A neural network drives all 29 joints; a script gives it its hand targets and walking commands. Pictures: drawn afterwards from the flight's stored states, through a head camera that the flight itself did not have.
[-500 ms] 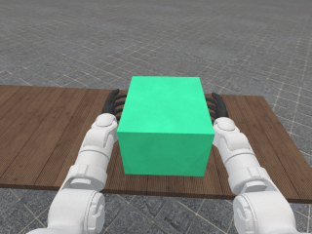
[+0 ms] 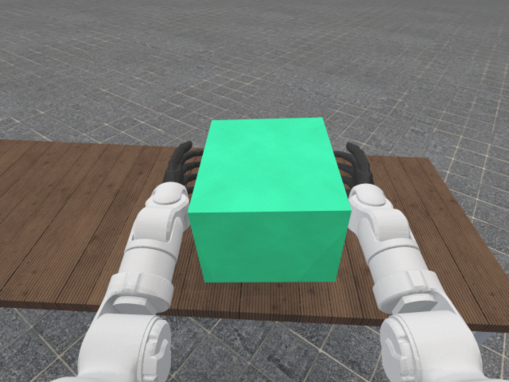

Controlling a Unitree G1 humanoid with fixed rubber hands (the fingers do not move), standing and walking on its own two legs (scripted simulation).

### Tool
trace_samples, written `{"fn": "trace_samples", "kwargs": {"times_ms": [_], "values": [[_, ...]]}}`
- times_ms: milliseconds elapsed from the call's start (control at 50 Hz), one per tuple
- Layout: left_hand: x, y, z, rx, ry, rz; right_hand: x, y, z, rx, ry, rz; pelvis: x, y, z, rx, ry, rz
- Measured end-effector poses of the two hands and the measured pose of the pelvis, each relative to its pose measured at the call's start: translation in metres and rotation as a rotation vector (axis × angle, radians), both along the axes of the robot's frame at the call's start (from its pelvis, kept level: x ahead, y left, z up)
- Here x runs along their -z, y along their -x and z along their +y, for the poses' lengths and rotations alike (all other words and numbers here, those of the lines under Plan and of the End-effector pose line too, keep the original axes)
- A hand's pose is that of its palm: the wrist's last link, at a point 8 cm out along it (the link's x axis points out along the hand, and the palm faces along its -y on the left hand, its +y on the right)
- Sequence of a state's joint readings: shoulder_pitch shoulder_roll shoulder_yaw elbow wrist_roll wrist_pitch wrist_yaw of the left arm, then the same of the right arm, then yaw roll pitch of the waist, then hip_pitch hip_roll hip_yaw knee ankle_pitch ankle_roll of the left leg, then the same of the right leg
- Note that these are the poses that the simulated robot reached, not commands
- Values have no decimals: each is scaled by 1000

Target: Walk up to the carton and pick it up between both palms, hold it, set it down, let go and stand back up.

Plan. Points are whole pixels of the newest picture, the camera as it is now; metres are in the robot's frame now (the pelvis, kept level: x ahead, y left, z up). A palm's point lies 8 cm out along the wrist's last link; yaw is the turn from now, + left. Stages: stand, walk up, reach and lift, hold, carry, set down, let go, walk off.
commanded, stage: reach and lift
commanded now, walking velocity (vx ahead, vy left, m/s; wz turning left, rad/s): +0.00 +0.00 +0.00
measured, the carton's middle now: (268, 193) +0.40 +0.00 +0.13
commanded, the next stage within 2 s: hold in 0.26 s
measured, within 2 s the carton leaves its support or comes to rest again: neither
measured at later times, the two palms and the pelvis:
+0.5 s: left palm (171, 182) +0.37 +0.15 +0.17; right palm (362, 181) +0.37 -0.14 +0.18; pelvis +0.00 +0.00 +0.00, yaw +0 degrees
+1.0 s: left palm (168, 182) +0.36 +0.16 +0.18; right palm (362, 180) +0.37 -0.14 +0.19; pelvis +0.00 +0.00 +0.00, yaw +0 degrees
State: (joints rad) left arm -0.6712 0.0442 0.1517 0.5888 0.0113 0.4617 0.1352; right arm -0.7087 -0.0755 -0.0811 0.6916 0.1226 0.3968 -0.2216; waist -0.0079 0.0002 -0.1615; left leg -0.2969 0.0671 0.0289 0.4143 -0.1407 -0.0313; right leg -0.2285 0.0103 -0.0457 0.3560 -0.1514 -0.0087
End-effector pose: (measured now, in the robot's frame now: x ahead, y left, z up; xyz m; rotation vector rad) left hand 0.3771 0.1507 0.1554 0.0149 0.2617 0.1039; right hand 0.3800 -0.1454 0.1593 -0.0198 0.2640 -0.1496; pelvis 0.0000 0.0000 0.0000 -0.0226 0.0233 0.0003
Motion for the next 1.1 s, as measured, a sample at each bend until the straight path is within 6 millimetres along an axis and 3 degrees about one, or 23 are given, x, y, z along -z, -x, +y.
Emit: {"fn": "trace_samples", "kwargs": {"times_ms": [520, 1100], "values": [[-19, 10, 3, -14, 6, -36, -21, 6, 3, -9, -15, -46, 0, 2, 0, -1, 1, -32], [-24, 16, 5, -20, 14, -29, -27, 10, 5, -14, -19, -48, -1, 4, 0, -2, 2, -48]]}}
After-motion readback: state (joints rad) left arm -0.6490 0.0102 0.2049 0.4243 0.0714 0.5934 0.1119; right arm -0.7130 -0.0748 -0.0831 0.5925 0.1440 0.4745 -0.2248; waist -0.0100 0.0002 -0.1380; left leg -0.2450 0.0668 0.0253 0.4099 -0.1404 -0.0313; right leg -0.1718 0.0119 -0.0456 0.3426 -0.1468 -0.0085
